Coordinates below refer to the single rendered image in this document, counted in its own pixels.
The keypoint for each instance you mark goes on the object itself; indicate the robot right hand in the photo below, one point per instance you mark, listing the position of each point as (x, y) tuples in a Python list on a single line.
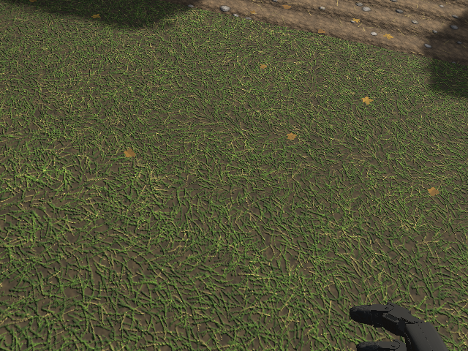
[(419, 335)]

